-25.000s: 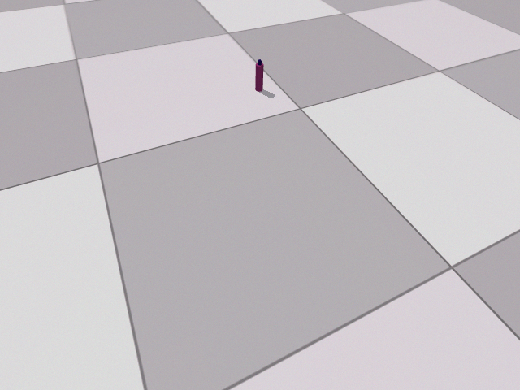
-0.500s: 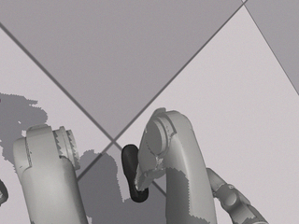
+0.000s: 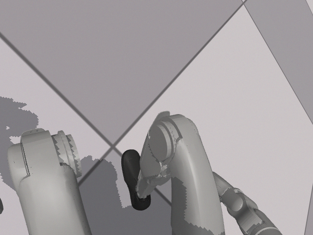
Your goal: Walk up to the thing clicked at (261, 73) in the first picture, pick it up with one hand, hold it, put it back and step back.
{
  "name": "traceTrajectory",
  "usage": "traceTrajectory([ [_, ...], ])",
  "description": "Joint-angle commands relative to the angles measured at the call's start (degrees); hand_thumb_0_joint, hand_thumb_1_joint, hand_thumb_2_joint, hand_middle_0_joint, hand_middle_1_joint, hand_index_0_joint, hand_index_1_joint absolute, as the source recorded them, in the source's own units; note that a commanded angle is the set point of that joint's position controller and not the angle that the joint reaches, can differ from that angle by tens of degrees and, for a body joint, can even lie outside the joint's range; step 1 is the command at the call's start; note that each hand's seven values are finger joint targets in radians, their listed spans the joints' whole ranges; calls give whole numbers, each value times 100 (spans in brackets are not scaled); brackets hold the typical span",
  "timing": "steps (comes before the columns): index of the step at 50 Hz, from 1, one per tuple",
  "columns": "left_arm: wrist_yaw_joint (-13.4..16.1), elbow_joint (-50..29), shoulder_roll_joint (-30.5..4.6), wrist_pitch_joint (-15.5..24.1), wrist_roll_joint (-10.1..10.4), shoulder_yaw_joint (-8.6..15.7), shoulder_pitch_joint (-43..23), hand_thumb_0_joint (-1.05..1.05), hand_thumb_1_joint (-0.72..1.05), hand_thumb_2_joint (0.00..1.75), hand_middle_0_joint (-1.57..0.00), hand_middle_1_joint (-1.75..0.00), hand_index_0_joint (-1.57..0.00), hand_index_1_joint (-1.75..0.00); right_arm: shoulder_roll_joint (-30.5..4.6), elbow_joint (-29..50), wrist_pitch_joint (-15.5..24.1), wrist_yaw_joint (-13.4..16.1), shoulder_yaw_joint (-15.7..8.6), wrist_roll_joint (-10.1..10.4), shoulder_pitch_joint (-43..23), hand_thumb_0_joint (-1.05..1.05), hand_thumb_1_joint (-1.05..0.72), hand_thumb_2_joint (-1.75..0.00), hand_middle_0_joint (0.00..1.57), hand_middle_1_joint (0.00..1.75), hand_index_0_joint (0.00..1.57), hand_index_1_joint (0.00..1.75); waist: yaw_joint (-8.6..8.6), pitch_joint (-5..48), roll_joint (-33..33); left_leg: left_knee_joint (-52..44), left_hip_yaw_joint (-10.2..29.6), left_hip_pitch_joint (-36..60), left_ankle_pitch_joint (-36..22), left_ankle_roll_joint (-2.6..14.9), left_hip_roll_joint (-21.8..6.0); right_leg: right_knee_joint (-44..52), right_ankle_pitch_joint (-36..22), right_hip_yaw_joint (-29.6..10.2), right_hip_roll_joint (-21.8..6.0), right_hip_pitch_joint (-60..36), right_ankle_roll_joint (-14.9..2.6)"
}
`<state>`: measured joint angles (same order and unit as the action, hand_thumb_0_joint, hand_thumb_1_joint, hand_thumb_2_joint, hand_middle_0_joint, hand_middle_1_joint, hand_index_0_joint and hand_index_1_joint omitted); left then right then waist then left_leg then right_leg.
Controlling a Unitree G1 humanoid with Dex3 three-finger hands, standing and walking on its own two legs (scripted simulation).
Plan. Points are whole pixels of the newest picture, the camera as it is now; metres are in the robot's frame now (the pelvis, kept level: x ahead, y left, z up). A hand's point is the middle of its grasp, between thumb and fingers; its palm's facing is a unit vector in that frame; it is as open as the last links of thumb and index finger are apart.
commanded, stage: open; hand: left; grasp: from the side
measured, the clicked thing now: out of the picture +0.42 +0.31 -0.17
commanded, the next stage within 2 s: withdraw in 0.46 s
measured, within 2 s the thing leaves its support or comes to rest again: neither
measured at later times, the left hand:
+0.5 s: hand out of the picture +0.42 +0.31 -0.16, palm faces +0.40 -0.91 +0.01, open 14.1 cm
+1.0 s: hand out of the picture +0.40 +0.38 -0.07, palm faces +0.41 -0.91 -0.04, open 17.6 cm
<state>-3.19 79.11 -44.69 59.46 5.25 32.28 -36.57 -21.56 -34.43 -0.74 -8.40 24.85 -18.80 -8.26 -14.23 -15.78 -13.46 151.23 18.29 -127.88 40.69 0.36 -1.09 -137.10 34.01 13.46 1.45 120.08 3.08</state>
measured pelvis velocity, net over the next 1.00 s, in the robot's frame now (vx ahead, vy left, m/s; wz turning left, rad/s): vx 0.00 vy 0.00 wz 0.02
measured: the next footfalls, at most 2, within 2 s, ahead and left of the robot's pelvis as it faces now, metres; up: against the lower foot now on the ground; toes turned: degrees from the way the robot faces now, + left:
none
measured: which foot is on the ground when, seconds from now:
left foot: down 0.00-1.00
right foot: down 0.00-1.00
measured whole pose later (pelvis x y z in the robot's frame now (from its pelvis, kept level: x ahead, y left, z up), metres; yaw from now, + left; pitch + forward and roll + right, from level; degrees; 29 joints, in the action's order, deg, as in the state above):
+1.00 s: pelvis +0.00 +0.00 +0.02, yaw +1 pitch +20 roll -15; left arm -13.6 63.0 -44.7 47.2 10.3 33.3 -33.6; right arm -21.0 -34.3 -2.2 -6.3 18.0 -12.4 -2.2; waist -10.0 -6.8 -8.7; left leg 147.3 15.2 -129.1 40.3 0.9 -1.3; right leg -135.1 34.9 11.5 0.6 121.8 2.4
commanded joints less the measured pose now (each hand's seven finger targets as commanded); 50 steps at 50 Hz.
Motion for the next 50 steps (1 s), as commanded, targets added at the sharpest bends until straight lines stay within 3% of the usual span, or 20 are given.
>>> traceTrajectory([
  [1, 45, -1042, -1179, 606, 94, 59, -1477, 0, 26, 103, -124, -120, -126, -120, -1975, 75, -24, 123, -600, -30, 307, 0, -92, -90, 20, 30, 20, 30, -523, 3557, 3082, -1893, -421, 2281, -748, -172, -256, 874, -904, 451, 276, -1720, -349],
  [7, 12, -1000, -1247, 615, 86, 69, -1372, 0, -9, 61, -90, -78, -91, -78, -1970, 90, -21, 127, -580, -40, 297, 0, -92, -90, 20, 30, 20, 30, -490, 3554, 3103, -1905, -437, 2240, -678, -166, -262, 897, -854, 465, 302, -1760, -356],
  [11, -23, -856, -1073, 559, 87, -63, -1215, 0, -26, 39, -69, -55, -69, -55, -2022, 87, -37, 131, -600, -19, 285, 0, -92, -90, 20, 30, 20, 30, -515, 3351, 3147, -2027, -332, 2339, -742, -216, -292, 825, -897, 532, 276, -1565, -363],
  [16, -54, -797, -1013, 480, 188, -25, -1016, 0, -44, 24, -53, -37, -52, -38, -1988, 154, -72, 115, -588, 15, 287, 0, -92, -90, 20, 30, 20, 30, -438, 3394, 2939, -1976, -371, 2194, -694, -178, -266, 903, -869, 528, 309, -1686, -356],
  [18, -75, -926, -915, 482, 209, -129, -1169, 0, -45, 21, -46, -32, -45, -33, -1985, 171, -70, 119, -588, 18, 289, 0, -92, -90, 20, 30, 20, 30, -515, 3374, 2954, -1975, -350, 2187, -680, -174, -262, 904, -870, 546, 308, -1655, -351],
  [19, -70, -929, -996, 479, 213, -56, -1124, 0, -45, 18, -44, -29, -43, -29, -1976, 167, -76, 118, -591, 27, 301, 0, -92, -90, 20, 30, 20, 30, -461, 3406, 2937, -1971, -363, 2182, -662, -170, -262, 913, -847, 533, 308, -1680, -356],
  [24, -44, -985, -1015, 511, 165, -136, -1304, 0, -52, 6, -27, -12, -26, -12, -1980, 137, -91, 125, -568, 11, 302, 0, -92, -90, 20, 30, 20, 30, -518, 3377, 3175, -2036, -278, 2362, -880, -223, -298, 808, -1002, 554, 293, -1623, -371],
  [28, -23, -903, -1007, 517, 157, -127, -1295, 0, -61, 0, -15, -1, -13, -2, -1964, 179, -102, 125, -562, 3, 237, 0, -92, -91, 20, 30, 20, 30, -514, 3273, 2985, -1982, -340, 2205, -644, -180, -281, 897, -828, 517, 299, -1575, -362],
  [30, -34, -781, -1083, 490, 152, -50, -1146, 0, -61, 3, -8, -2, -8, -3, -1970, 175, -119, 128, -555, -2, 226, 0, -90, -90, 20, 30, 20, 30, -455, 3269, 2947, -1975, -359, 2155, -588, -171, -291, 909, -759, 527, 309, -1628, -357],
  [35, -247, -1437, -1649, 460, 219, 440, -1012, 0, -60, 5, -7, -2, -6, -3, -1997, 227, -136, 179, -640, 44, 277, 0, -90, -90, 20, 30, 20, 30, -171, 3765, 3273, -2064, -450, 2407, -781, -190, -298, 880, -858, 438, 302, -1819, -386],
  [38, -426, -1911, -1760, 251, 244, 524, -999, 0, -58, 6, -6, -3, -6, -3, -2003, 216, -156, 230, -781, 108, 398, 0, -91, -90, 20, 30, 20, 30, -64, 4081, 3676, -2194, -492, 2703, -1016, -241, -306, 833, -995, 381, 280, -1741, -421],
  [40, -537, -2366, -1700, 20, 286, 523, -975, 0, -58, 7, -6, -4, -6, -4, -1973, 231, -173, 271, -930, 197, 561, 0, -90, -90, 20, 30, 20, 30, 30, 4370, 3815, -2299, -550, 2847, -1152, -260, -299, 878, -1084, 314, 248, -1754, -439],
  [43, -767, -2562, -1478, -440, 363, 325, -869, 0, -61, 6, -7, -5, -7, -5, -1872, 240, -164, 308, -1137, 396, 768, 0, -91, -90, 20, 30, 20, 30, 91, 4457, 3770, -2392, -665, 2573, -942, -199, -255, 971, -959, 213, 218, -1643, -457],
  [46, -1039, -2545, -1033, -867, 529, 64, -837, 0, -61, 6, -5, -5, -6, -5, -1757, 243, -133, 348, -1296, 621, 889, 0, -90, -90, 20, 30, 20, 30, 74, 4110, 3317, -2407, -723, 2069, -535, -98, -198, 1113, -681, 167, 197, -1314, -451],
  [49, -1232, -2496, -967, -1205, 632, 141, -728, 0, -61, 3, -4, -5, -6, -3, -1687, 202, -95, 370, -1448, 795, 1079, 0, -88, -90, 20, 30, 20, 30, 187, 4042, 2982, -2438, -734, 1937, -455, -49, -170, 1124, -537, 121, 170, -1095, -466],
  [50, -1328, -2346, -615, -1283, 704, -68, -623, 0, -61, 3, -3, -4, -5, -2, -1616, 156, -72, 357, -1449, 851, 1094, 0, -87, -89, 20, 30, 20, 30, 170, 3861, 2819, -2486, -700, 1810, -293, -26, -163, 1141, -393, 136, 163, -987, -459],
])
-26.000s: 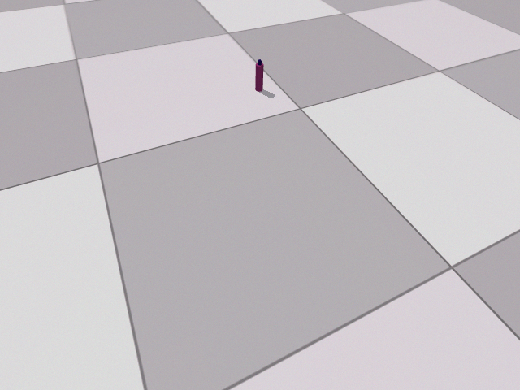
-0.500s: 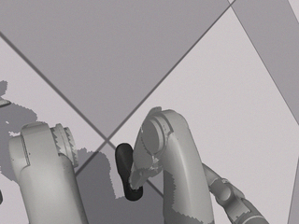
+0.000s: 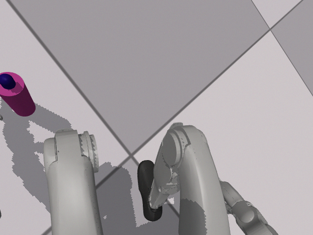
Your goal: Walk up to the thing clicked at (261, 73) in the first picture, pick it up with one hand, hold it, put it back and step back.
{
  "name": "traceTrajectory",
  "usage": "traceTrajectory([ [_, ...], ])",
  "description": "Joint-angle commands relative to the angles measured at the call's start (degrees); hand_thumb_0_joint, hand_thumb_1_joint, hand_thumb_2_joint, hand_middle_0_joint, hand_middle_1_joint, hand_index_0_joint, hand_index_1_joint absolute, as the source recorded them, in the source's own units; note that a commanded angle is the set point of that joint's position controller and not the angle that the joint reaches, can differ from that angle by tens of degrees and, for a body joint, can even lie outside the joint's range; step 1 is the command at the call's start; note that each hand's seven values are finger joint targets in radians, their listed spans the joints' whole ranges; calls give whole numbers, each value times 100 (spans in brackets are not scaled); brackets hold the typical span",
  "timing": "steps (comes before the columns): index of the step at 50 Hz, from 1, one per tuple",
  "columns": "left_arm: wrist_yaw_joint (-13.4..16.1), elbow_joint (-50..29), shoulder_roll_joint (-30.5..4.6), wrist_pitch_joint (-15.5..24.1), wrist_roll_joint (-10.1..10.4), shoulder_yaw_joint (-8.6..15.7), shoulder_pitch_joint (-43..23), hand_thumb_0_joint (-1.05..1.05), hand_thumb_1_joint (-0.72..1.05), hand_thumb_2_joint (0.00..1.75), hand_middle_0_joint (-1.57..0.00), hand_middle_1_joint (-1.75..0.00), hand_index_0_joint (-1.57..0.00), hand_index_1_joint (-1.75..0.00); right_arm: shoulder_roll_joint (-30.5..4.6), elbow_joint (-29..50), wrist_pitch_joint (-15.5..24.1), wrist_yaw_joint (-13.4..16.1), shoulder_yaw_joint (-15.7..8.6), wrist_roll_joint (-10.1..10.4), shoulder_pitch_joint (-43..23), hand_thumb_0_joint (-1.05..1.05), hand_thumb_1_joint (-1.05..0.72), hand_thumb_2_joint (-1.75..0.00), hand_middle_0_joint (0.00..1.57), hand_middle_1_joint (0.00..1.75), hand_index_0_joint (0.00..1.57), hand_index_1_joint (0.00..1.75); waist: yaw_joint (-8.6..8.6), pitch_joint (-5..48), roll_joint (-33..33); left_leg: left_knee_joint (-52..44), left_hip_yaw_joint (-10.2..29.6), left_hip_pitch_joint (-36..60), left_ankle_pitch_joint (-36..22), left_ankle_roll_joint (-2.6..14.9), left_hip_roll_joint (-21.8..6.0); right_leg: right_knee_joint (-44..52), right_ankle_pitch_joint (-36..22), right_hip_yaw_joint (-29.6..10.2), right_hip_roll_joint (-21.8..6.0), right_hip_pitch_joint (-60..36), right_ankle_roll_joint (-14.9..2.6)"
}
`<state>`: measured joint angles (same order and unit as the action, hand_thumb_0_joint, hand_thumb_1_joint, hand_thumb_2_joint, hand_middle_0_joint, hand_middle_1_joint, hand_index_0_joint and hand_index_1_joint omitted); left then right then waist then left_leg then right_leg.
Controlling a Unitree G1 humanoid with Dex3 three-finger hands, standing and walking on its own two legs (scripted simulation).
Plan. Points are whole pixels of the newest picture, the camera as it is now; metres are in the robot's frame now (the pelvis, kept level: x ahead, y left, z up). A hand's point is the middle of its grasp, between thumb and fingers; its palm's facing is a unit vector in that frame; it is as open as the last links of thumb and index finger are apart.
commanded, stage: rise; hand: left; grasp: from the side
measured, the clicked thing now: (16, 95) +0.42 +0.30 -0.19
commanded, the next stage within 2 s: home in 0.08 s
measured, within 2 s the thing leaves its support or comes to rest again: neither
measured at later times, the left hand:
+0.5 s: hand out of the picture +0.30 +0.41 +0.04, palm faces +0.34 -0.79 -0.51, open 17.3 cm
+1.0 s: hand out of the picture +0.25 +0.28 +0.25, palm faces +0.33 -0.86 -0.38, open 17.3 cm
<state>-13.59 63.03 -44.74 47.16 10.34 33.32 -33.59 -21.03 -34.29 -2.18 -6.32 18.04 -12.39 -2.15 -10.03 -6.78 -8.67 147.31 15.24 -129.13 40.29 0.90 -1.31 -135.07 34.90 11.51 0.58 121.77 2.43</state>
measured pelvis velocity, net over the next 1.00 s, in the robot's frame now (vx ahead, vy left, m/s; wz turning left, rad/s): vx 0.07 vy -0.01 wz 0.21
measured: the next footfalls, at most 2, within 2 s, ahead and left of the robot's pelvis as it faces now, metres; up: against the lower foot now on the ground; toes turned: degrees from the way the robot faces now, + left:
none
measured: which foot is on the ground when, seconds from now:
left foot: down 0.00-1.00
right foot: down 0.00-1.00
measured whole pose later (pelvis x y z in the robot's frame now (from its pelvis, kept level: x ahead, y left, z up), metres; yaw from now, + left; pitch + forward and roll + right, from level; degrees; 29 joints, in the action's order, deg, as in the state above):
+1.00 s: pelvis +0.07 -0.01 +0.34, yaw +12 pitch +21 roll -3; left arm 8.9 16.2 -17.6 -8.6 0.4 7.6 10.5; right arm -13.5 -29.1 0.0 6.9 0.5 2.7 10.6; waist -2.4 9.9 0.3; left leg 77.6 2.6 -65.3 33.7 -0.8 -2.7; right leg -74.5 32.0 3.8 -0.7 63.7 -0.1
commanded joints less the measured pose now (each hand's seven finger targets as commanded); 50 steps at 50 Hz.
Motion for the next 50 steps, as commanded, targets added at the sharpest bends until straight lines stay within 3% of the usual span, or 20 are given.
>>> traceTrajectory([
  [1, -356, -771, -639, -116, 245, -43, -882, 0, -61, 4, -3, -4, -5, -3, -1701, 236, 92, 145, -826, 258, 485, 0, -87, -89, 20, 30, 20, 30, -237, 2967, 2208, -2137, -366, 1964, -196, -72, -133, 980, -442, 341, 236, -1120, -394],
  [2, -405, -873, -712, -153, 236, -3, -877, 0, -53, 7, -4, 0, -2, 0, -1680, 191, 106, 149, -865, 293, 531, 0, -80, -89, 20, 30, 20, 30, -135, 3027, 2238, -2185, -383, 2029, -195, -75, -130, 974, -406, 316, 220, -1112, -400],
  [3, -83, -374, -1758, -545, -741, 257, -374, 0, -52, 7, -7, -5, -6, -6, -1468, 46, -4, 194, -1098, 499, 632, 0, -88, -91, 20, 30, 20, 30, 397, 3524, 2744, -2679, -511, 2732, -283, -128, -128, 1172, -227, 174, 157, -1071, -441],
  [5, 23, -1435, -1340, -778, -692, 9, -1075, 0, -52, 8, -6, -6, -5, -7, -1481, 271, -74, 196, -1283, 630, 669, 0, -91, -91, 20, 30, 20, 30, 252, 3998, 3073, -2959, -493, 3031, -112, -148, -193, 1199, -201, 84, 150, -1012, -441],
  [7, 147, -1926, -1536, -1158, -873, 31, -930, 0, -55, 8, -8, -6, -6, -7, -1355, 210, -142, 230, -1436, 770, 781, 0, -94, -92, 20, 30, 20, 30, 447, 4321, 3422, -3224, -577, 3370, -163, -172, -174, 1276, -199, -15, 119, -945, -466],
  [9, 355, -2463, -2133, -1515, -1056, 367, -977, 0, -58, 8, -9, -7, -7, -8, -1323, 194, -196, 289, -1579, 900, 980, 0, -98, -93, 20, 30, 20, 30, 569, 4622, 3646, -3317, -648, 3600, -522, -176, -155, 1259, -408, -137, 96, -938, -506],
  [10, 428, -2759, -2216, -1671, -1120, 376, -1051, 0, -50, 12, -7, -7, -6, -7, -1237, 167, -241, 310, -1629, 930, 1065, 0, -90, -90, 20, 30, 20, 30, 587, 4819, 3660, -3277, -720, 3703, -799, -167, -141, 1330, -584, -215, 92, -1058, -519],
  [13, 637, -2745, -1872, -2193, -1229, 313, -333, 0, -53, 7, -6, -6, -6, -6, -1057, 247, -331, 404, -1805, 1083, 1132, 0, -90, -90, 20, 30, 20, 30, 679, 4713, 3264, -3540, -776, 3748, -874, -129, -97, 1596, -557, -357, 60, -1081, -533],
  [20, 1054, -3117, -231, -3294, -1261, -667, 801, 0, -51, 9, -6, -7, -6, -7, -774, 589, -337, 523, -2162, 1303, 1151, 0, -89, -90, 20, 30, 20, 30, 608, 4745, 1830, -4198, -998, 3679, -234, 54, 6, 2923, -21, -553, 64, -1966, -460],
  [22, 1191, -3557, -86, -3580, -1237, -821, 1146, 0, -51, 9, -7, -7, -7, -7, -756, 691, -324, 570, -2226, 1387, 1138, 0, -89, -90, 20, 30, 20, 30, 689, 4711, 1616, -4556, -982, 3901, 55, 69, -14, 3301, 214, -612, 57, -2242, -435],
  [24, 1369, -4202, -231, -3815, -1220, -778, 1357, 0, -53, 8, -6, -7, -6, -7, -714, 796, -302, 639, -2250, 1454, 1129, 0, -89, -90, 20, 30, 20, 30, 773, 4887, 1526, -4874, -1034, 4166, 80, 81, -5, 3662, 261, -711, 33, -2792, -410],
  [27, 1639, -5069, -516, -4109, -1203, -507, 1960, 0, -53, 7, -6, -6, -6, -6, -564, 957, -299, 759, -2254, 1550, 1177, 0, -89, -90, 20, 30, 20, 30, 969, 5338, 1505, -5266, -1164, 4807, -512, 80, -1, 4108, -168, -864, 21, -3761, -394],
  [30, 1857, -5255, -178, -4335, -1193, -622, 2284, 0, -53, 7, -6, -6, -5, -6, -405, 940, -232, 926, -2219, 1559, 1166, 0, -89, -90, 20, 30, 20, 30, 913, 5054, 1551, -5655, -1220, 5294, -938, 62, 14, 4497, -572, -929, 6, -4279, -388],
  [33, 2013, -5183, 284, -4536, -1174, -819, 2855, 0, -56, 5, -5, -5, -5, -5, -252, 977, -139, 1058, -2180, 1525, 1181, 0, -89, -90, 20, 30, 20, 30, 905, 4871, 1545, -5987, -1277, 5856, -1708, 44, 19, 4892, -1211, -936, 3, -4815, -400],
  [35, 2051, -5035, 779, -4649, -1136, -1164, 3145, 0, -54, 6, -5, -5, -5, -6, -189, 983, -58, 1128, -2162, 1507, 1212, 0, -89, -90, 20, 30, 20, 30, 856, 4429, 1630, -6307, -1306, 6141, -1769, 17, 2, 5212, -1219, -944, -4, -4942, -409],
  [38, 2136, -4943, 1086, -4826, -1087, -1408, 3433, 0, -51, 8, -6, -6, -5, -6, -145, 1053, 98, 1198, -2132, 1517, 1250, 0, -89, -90, 20, 30, 20, 30, 818, 4161, 1351, -6733, -1330, 6439, -1688, 33, 8, 5779, -1216, -961, -15, -5546, -389],
  [40, 2171, -5095, 1416, -4923, -1062, -1749, 3498, 0, -50, 9, -6, -6, -6, -6, -102, 1081, 195, 1239, -2109, 1512, 1301, 0, -89, -90, 20, 30, 20, 30, 747, 3927, 1413, -7128, -1343, 6732, -1510, 13, 16, 6168, -1071, -975, -29, -5820, -388],
  [43, 2261, -5351, 1490, -5093, -1045, -1872, 3680, 0, -53, 7, -5, -6, -5, -6, -81, 1129, 346, 1310, -2089, 1510, 1336, 0, -89, -90, 20, 30, 20, 30, 795, 3670, 1436, -7625, -1338, 7218, -1491, -14, 7, 6651, -1050, -960, -40, -6275, -386],
  [46, 2349, -5551, 1673, -5287, -1058, -2115, 4047, 0, -55, 6, -5, -5, -5, -5, 23, 1116, 423, 1403, -2038, 1504, 1472, 0, -89, -90, 20, 30, 20, 30, 743, 3509, 1369, -8008, -1394, 7667, -1876, -15, 32, 7140, -1456, -975, -45, -7027, -359],
  [50, 2434, -6064, 1818, -5489, -1030, -2262, 4535, 0, -57, 4, -5, -5, -5, -5, 87, 1254, 507, 1495, -2004, 1489, 1494, 0, -90, -90, 20, 30, 20, 30, 852, 3310, 1528, -8565, -1422, 8426, -2442, -66, 28, 7567, -1910, -915, -21, -7663, -361],
])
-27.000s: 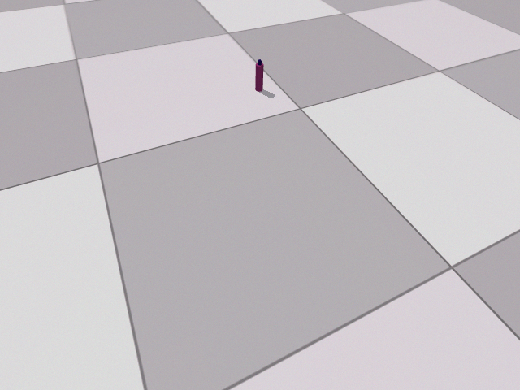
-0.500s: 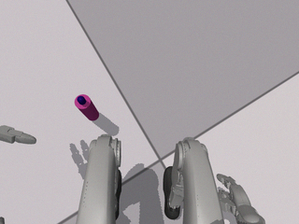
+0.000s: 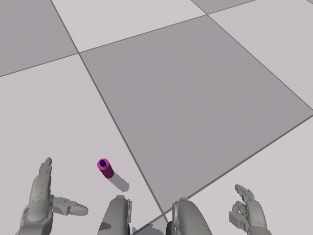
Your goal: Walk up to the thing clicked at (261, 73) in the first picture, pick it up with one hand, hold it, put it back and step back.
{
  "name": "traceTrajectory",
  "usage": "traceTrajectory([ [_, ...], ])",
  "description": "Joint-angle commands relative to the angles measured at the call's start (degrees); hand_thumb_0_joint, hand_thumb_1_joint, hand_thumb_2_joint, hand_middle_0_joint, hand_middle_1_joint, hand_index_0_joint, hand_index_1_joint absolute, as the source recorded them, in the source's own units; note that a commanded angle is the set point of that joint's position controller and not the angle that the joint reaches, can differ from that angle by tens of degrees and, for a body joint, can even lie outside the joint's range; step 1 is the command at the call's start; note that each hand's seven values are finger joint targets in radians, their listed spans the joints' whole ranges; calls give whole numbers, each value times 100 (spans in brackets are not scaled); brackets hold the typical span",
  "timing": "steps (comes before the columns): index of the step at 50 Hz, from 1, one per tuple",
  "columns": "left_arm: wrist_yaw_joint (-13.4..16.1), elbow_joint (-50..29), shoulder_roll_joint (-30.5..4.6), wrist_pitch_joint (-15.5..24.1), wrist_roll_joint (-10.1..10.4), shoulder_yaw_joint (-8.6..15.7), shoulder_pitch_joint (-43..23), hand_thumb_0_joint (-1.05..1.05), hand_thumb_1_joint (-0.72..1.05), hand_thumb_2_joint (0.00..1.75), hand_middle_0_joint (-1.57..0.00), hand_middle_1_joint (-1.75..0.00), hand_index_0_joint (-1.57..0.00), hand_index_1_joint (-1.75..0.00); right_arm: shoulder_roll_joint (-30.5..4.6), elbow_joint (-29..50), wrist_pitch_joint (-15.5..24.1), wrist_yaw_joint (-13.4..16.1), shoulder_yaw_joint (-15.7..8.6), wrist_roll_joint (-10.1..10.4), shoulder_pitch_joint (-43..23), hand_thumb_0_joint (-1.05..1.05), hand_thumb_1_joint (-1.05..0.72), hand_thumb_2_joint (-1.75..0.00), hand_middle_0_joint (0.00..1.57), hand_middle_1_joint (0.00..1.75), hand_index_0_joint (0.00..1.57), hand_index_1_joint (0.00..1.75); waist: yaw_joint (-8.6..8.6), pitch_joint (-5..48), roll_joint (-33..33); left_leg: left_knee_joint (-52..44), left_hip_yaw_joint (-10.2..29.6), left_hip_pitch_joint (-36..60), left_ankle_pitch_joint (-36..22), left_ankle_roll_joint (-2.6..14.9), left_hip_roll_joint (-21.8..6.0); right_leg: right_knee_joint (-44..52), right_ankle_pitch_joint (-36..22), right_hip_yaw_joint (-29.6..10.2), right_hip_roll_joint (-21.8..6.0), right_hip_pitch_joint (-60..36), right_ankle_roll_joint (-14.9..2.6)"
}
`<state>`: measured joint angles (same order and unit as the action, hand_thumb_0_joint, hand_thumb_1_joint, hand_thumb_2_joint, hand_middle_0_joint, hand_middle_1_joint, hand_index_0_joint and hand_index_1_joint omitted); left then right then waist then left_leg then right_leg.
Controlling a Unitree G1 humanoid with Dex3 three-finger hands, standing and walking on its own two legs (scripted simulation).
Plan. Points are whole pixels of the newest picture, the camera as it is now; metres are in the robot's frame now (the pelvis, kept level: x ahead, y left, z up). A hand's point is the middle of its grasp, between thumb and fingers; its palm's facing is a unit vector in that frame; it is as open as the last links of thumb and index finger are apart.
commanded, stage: home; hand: left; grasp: from the side
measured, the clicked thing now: (105, 168) +0.40 +0.23 -0.53
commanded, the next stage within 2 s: none
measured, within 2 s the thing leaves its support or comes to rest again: neither
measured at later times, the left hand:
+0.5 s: hand (66, 202) +0.19 +0.19 +0.02, palm faces +0.13 -0.95 -0.29, open 17.5 cm
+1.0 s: hand (71, 201) +0.19 +0.18 +0.02, palm faces +0.12 -0.95 -0.29, open 17.6 cm
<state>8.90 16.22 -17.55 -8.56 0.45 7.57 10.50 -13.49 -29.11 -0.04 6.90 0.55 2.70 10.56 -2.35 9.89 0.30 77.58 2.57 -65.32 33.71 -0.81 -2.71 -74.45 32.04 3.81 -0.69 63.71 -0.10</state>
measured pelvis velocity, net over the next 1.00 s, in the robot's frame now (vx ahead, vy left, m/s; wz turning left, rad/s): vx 0.03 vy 0.00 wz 0.02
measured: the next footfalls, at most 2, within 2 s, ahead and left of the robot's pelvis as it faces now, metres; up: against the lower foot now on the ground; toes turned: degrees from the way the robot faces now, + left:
none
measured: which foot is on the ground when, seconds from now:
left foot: down 0.00-1.00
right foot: down 0.00-1.00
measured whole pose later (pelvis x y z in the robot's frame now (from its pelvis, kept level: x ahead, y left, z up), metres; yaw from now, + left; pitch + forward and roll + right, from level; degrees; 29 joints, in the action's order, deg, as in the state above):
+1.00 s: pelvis +0.03 +0.00 +0.08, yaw +1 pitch +8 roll -2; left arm 8.1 0.3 -11.9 -14.8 0.7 -0.7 26.7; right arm -12.0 -29.2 6.7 9.7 1.2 0.9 16.1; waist -1.1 6.0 1.8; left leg 54.9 1.4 -35.4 27.8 -0.9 -2.6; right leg -52.0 26.2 3.4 -0.4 34.0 0.1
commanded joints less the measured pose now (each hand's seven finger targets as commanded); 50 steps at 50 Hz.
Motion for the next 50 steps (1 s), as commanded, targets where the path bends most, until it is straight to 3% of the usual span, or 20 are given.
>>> traceTrajectory([
  [1, 201, -1477, -795, 27, -40, 166, 256, 0, -56, 5, -5, -5, -5, -5, -650, 739, 307, 214, -234, -23, 273, 0, -90, -90, 20, 30, 20, 30, 48, 1502, 649, -1732, -183, 2204, -1801, 101, 181, 1664, -1662, -138, 111, -1989, -97],
  [2, 209, -1549, -645, -29, -28, 25, 397, 0, -56, 5, -5, -5, -5, -5, -630, 742, 322, 239, -227, -46, 292, 0, -90, -90, 20, 30, 20, 30, -14, 1404, 581, -1845, -185, 2302, -1904, 105, 174, 1788, -1779, -99, 126, -2156, -83],
  [4, 226, -1711, -444, -152, -7, -149, 756, 0, -57, 4, -5, -5, -5, -5, -583, 788, 363, 293, -226, -42, 346, 0, -90, -90, 20, 30, 20, 30, -11, 1184, 433, -2082, -209, 2457, -1894, 128, 202, 2100, -1838, -110, 116, -2471, -61],
  [5, 252, -2006, -533, -176, -4, -101, 741, 0, -55, 6, -5, -5, -5, -5, -560, 863, 387, 320, -203, -36, 315, 0, -90, -90, 20, 30, 20, 30, 27, 1123, 481, -2211, -203, 2573, -1891, 122, 198, 2210, -1821, -106, 119, -2610, -65],
  [10, 224, -2438, -102, -377, 26, -542, 1471, 0, -57, 4, -5, -5, -5, -5, -512, 990, 512, 394, -174, -75, 298, 0, -90, -90, 20, 30, 20, 30, 35, 514, 304, -2691, -170, 2855, -1767, 116, 186, 2603, -1676, 32, 186, -2862, -55],
  [15, 162, -2871, -135, -418, 9, -482, 1732, 0, -58, 4, -5, -5, -5, -5, -500, 1105, 644, 398, -178, -111, 210, 0, -90, -90, 20, 30, 20, 30, 101, 240, 224, -2950, -152, 3058, -1903, 101, 162, 2789, -1733, 56, 201, -3118, -49],
  [17, 112, -2878, -44, -408, 4, -539, 1772, 0, -58, 4, -5, -5, -5, -5, -523, 1131, 696, 399, -199, -130, 232, 0, -90, -90, 20, 30, 20, 30, 57, 239, 56, -2947, -175, 3144, -2046, 115, 166, 2846, -1886, 40, 196, -3177, -26],
  [18, 91, -2832, -19, -406, 7, -576, 1677, 0, -58, 4, -5, -5, -5, -5, -519, 1104, 721, 393, -190, -133, 231, 0, -90, -90, 20, 30, 20, 30, 2, -27, 49, -2980, -195, 3107, -1889, 120, 182, 2910, -1759, 33, 192, -3104, -11],
  [26, 32, -2920, -18, -362, -41, -514, 1473, 0, -59, 3, -5, -5, -4, -5, -530, 1037, 901, 384, -207, -200, 233, 0, -90, -90, 20, 30, 20, 30, 65, 281, 365, -3134, -150, 3397, -1926, 65, 187, 2892, -1740, 29, 196, -3297, -54],
  [27, 32, -2837, 50, -359, -42, -575, 1410, 0, -60, 3, -4, -4, -4, -5, -520, 997, 916, 381, -197, -197, 227, 0, -90, -90, 20, 30, 20, 30, 52, 110, 375, -3174, -150, 3405, -1885, 56, 178, 2900, -1696, 45, 207, -3232, -51],
  [29, 35, -2835, -24, -364, -46, -501, 1471, 0, -59, 3, -4, -5, -4, -5, -532, 990, 938, 391, -208, -209, 235, 0, -90, -90, 20, 30, 20, 30, 84, 284, 322, -3133, -146, 3420, -2007, 59, 196, 2917, -1807, 45, 206, -3356, -49],
  [30, 25, -2761, 63, -386, -48, -595, 1543, 0, -60, 3, -4, -5, -4, -5, -527, 985, 956, 374, -199, -198, 205, 0, -90, -90, 20, 30, 20, 30, 69, 156, 298, -3166, -139, 3428, -2000, 56, 184, 2918, -1782, 57, 212, -3318, -51],
  [34, 14, -2782, 8, -380, -30, -528, 1449, 0, -59, 3, -5, -5, -4, -5, -529, 975, 972, 364, -186, -191, 150, 0, -90, -90, 20, 30, 20, 30, 102, 76, 284, -3177, -176, 3331, -1782, 78, 213, 3039, -1629, 17, 188, -3324, -37],
  [35, 14, -2696, 23, -388, -39, -503, 1574, 0, -57, 4, -5, -5, -5, -5, -516, 967, 974, 367, -190, -202, 186, 0, -90, -90, 20, 30, 20, 30, 86, 266, 207, -3141, -168, 3396, -1934, 80, 204, 3006, -1754, 24, 196, -3391, -39],
  [39, 9, -2735, -26, -368, -31, -489, 1503, 0, -58, 4, -5, -5, -5, -5, -511, 965, 968, 362, -184, -192, 145, 0, -90, -90, 20, 30, 20, 30, 150, 162, 256, -3145, -202, 3358, -1952, 81, 221, 3047, -1798, 7, 176, -3393, -32],
  [40, -5, -2625, 45, -360, -41, -532, 1521, 0, -59, 3, -5, -5, -4, -5, -527, 954, 987, 363, -196, -193, 152, 0, -90, -90, 20, 30, 20, 30, 85, 127, 102, -3134, -205, 3394, -1934, 90, 204, 3044, -1768, 2, 187, -3359, -25],
  [50, -20, -2712, -9, -349, -45, -499, 1502, 0, -58, 4, -5, -5, -5, -5, -499, 901, 1025, 372, -191, -198, 174, 0, -90, -90, 20, 30, 20, 30, 110, 234, 203, -3117, -244, 3448, -1884, 107, 230, 3096, -1781, -50, 152, -3401, -11],
])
